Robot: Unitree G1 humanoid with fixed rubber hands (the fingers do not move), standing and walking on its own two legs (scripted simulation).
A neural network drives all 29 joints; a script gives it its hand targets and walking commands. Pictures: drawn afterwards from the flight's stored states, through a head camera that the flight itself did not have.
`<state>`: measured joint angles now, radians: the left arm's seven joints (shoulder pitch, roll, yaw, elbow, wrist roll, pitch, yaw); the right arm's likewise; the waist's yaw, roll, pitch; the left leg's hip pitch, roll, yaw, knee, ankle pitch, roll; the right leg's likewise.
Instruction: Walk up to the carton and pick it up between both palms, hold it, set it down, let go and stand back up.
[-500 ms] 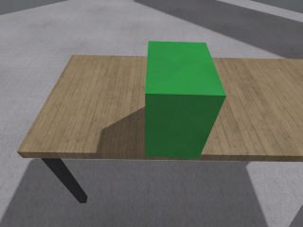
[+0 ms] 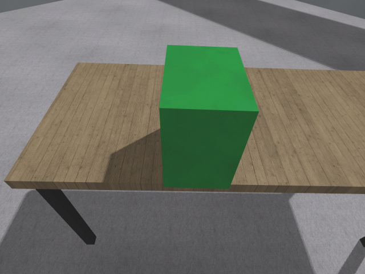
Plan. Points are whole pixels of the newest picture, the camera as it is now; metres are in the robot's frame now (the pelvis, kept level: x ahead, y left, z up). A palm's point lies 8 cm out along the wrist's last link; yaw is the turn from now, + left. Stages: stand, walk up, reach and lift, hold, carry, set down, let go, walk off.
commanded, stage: walk up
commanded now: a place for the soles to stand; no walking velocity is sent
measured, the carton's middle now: (199, 119) +0.51 -0.02 +0.06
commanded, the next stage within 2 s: none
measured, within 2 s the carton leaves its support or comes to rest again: neither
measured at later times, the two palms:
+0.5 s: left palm out of the picture +0.05 +0.27 -0.11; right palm out of the picture +0.14 -0.34 -0.13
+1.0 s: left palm (67, 259) +0.19 +0.29 -0.13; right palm (324, 259) +0.21 -0.34 -0.12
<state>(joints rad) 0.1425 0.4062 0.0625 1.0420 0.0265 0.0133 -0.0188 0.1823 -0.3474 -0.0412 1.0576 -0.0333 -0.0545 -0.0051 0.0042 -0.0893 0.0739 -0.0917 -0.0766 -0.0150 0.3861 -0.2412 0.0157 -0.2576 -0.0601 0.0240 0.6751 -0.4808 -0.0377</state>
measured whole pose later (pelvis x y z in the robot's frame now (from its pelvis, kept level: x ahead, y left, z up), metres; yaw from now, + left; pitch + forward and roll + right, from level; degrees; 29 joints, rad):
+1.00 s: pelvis +0.12 -0.03 -0.03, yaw +1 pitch -7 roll +0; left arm 0.19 0.39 0.06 0.91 0.01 -0.04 0.00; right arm 0.18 -0.41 -0.05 0.85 0.00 0.00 0.00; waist -0.01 0.00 0.18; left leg -0.19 0.04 0.06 0.79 -0.49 0.01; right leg -0.37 -0.01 0.01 0.69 -0.19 0.02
